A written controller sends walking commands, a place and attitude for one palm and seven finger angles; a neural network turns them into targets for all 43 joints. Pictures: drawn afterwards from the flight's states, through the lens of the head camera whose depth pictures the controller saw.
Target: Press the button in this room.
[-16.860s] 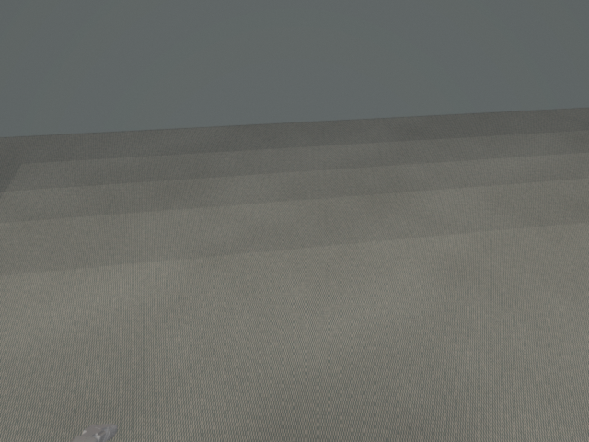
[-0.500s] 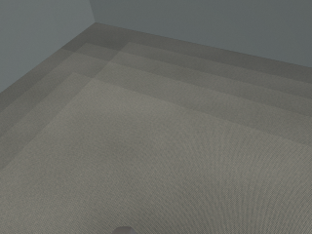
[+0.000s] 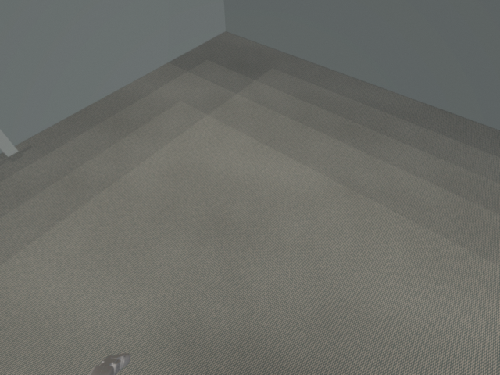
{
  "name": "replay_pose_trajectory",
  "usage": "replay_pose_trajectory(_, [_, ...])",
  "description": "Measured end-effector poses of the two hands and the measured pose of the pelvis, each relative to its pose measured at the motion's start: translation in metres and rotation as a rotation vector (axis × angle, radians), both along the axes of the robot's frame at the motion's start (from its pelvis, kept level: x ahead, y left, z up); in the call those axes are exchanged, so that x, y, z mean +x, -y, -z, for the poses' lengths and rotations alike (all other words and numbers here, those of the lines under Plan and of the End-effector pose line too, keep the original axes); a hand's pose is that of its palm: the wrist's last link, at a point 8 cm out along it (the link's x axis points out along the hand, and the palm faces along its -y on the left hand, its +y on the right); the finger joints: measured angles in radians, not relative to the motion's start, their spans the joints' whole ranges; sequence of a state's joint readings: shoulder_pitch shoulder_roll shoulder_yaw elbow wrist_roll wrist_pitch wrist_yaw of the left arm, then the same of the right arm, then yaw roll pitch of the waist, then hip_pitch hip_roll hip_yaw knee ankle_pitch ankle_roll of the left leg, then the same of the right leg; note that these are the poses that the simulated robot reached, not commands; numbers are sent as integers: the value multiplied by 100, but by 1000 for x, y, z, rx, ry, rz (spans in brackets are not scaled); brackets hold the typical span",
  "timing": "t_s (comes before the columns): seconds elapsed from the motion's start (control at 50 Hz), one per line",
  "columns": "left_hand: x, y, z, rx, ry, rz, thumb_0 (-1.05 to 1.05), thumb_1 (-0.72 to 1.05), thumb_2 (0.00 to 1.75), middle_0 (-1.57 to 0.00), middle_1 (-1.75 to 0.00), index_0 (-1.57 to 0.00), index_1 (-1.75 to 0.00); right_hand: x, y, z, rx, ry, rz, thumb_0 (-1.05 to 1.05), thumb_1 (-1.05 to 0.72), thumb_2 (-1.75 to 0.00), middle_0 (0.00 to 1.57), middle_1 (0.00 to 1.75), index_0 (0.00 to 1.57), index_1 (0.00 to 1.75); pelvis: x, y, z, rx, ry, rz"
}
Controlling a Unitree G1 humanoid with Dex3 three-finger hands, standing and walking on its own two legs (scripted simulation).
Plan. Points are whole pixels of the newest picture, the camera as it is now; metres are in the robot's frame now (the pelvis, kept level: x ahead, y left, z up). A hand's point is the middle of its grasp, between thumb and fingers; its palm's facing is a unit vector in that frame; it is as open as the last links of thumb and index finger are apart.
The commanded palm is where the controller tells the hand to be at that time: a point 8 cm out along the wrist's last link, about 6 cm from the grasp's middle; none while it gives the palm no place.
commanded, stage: turn or walk to find it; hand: left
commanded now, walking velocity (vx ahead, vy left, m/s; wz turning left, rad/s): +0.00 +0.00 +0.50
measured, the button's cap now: out of the picture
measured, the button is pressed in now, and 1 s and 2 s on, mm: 0 0 0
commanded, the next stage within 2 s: none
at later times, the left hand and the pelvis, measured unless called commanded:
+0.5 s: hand out of the picture -0.06 +0.21 -0.18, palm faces +0.31 -0.92 -0.23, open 7.3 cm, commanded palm none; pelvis -0.04 +0.00 -0.01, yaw +17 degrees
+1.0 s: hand out of the picture -0.04 +0.20 -0.14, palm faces +0.51 -0.82 -0.25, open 7.3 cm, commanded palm none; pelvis -0.02 -0.02 +0.00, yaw +31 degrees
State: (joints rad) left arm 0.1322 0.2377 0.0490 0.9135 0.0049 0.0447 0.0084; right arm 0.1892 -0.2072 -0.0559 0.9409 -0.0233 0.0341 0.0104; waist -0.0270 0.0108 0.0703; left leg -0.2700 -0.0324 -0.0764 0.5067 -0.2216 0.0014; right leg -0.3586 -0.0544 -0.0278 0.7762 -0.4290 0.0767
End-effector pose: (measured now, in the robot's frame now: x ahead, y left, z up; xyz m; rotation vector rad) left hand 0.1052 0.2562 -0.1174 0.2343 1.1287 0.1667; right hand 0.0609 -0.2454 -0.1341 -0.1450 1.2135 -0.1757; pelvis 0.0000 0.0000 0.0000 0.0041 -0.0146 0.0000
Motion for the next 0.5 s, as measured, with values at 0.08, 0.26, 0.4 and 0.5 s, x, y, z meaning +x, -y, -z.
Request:
replay_pose_trajectory(0.08, [-9, 20, -4, 18, 58, -19, 1, 91, 90, -20, -29, -20, -30, -5, 19, 17, 21, -20, -18, 0, -91, -90, 20, 30, 21, 30, -8, 17, 8, 1, 8, -50])
replay_pose_trajectory(0.26, [-79, 40, -8, -2, -19, -142, 1, 91, 90, -20, -30, -21, -30, -7, 40, 8, 10, -77, -104, 0, -91, -90, 20, 30, 20, 30, -20, 30, -4, 28, 17, -155])
replay_pose_trajectory(0.4, [-137, 29, 7, -37, -85, -254, 1, 91, 90, -20, -30, -21, -30, 5, 23, 1, -29, -117, -216, 0, -91, -90, 20, 30, 20, 30, -31, 20, -3, 24, 0, -236])
replay_pose_trajectory(0.5, [-186, 2, 32, -63, -140, -350, 1, 91, 90, -20, -30, -21, -30, 31, -11, -1, -66, -34, -312, 0, -91, -90, 20, 30, 20, 30, -44, -1, 11, -2, -7, -295])
